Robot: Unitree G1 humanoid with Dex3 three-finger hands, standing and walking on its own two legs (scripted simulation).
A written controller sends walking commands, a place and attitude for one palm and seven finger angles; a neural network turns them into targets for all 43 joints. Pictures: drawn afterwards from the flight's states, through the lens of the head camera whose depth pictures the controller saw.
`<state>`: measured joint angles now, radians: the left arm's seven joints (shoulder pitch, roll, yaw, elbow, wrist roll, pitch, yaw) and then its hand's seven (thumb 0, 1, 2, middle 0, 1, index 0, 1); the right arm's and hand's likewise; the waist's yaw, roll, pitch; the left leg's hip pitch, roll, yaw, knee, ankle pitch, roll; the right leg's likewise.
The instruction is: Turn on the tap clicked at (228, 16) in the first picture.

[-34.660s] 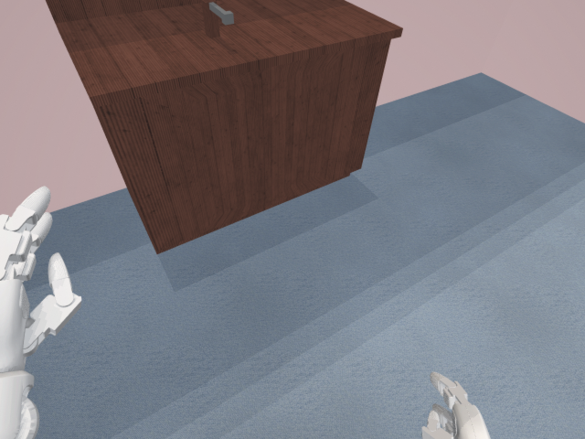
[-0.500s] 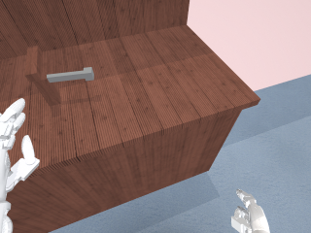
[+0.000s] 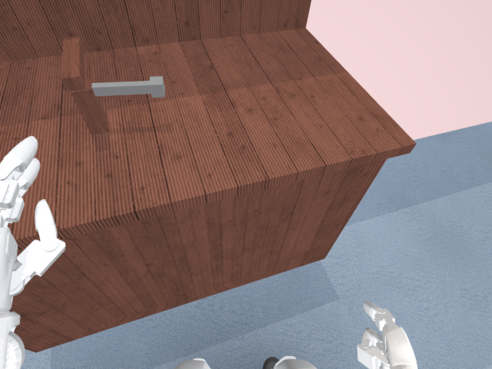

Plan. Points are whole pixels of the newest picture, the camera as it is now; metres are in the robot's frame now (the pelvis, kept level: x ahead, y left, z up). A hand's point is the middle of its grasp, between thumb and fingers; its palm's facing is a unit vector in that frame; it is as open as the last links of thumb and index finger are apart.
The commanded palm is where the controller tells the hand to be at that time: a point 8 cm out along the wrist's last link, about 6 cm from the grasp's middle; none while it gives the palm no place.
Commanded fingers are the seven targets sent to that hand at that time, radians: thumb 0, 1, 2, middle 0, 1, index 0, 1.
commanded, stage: step back with the hand held close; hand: left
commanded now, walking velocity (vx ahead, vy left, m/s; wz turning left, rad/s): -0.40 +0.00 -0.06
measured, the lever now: (157, 86) +0.58 +0.20 +0.12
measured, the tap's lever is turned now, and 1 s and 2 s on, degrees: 80 80 80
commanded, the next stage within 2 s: stop stepping back and stand still in 0.34 s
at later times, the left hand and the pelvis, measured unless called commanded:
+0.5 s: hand (65, 336) +0.14 +0.17 +0.18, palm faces +0.18 -0.87 -0.45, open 7.4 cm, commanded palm +0.08 +0.24 +0.19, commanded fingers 0.00 0.90 0.90 -0.20 -0.30 -0.20 -0.30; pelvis -0.10 -0.02 +0.02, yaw -5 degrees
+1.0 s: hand out of the picture +0.06 +0.20 +0.18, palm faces +0.38 -0.86 -0.34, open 7.5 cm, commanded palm +0.00 +0.25 +0.19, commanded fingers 0.00 0.90 0.90 -0.20 -0.30 -0.20 -0.30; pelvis -0.17 -0.02 +0.01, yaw -2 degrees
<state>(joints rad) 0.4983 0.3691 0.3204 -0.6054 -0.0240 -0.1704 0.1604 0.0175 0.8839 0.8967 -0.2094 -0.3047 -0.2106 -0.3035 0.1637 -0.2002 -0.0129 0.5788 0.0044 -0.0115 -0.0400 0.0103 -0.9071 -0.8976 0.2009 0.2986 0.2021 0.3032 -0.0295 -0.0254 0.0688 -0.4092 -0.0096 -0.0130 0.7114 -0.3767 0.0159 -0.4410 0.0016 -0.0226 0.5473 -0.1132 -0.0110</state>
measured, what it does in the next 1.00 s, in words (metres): walks backwards: right foot, then left foot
